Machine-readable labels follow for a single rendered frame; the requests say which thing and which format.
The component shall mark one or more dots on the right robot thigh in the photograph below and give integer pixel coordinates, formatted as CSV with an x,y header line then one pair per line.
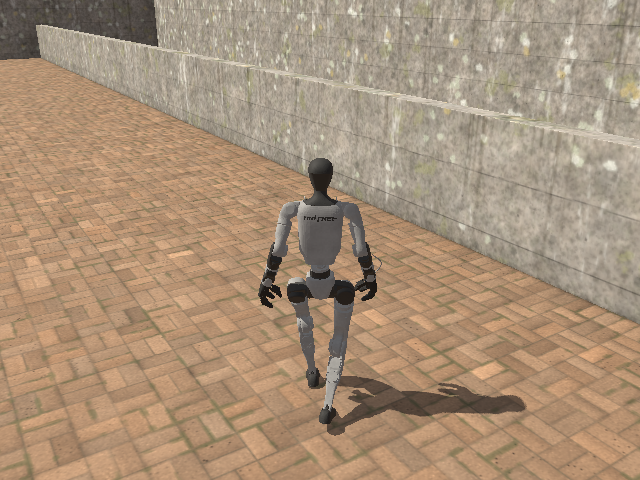
x,y
344,294

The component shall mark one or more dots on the left robot forearm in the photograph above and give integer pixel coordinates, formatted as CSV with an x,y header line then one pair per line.
x,y
271,269

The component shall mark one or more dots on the right robot forearm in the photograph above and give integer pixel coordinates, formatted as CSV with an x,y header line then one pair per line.
x,y
367,266

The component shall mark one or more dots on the robot right hand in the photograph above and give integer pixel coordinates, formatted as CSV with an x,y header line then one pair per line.
x,y
362,286

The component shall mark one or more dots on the right robot foot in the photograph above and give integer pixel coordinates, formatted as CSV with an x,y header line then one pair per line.
x,y
326,416

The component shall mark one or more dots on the robot left hand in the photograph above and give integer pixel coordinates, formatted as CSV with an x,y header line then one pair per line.
x,y
264,291

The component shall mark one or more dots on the robot left upper arm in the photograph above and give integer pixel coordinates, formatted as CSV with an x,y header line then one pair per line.
x,y
288,211

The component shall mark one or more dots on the robot right upper arm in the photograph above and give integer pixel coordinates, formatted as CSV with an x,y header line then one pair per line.
x,y
351,211

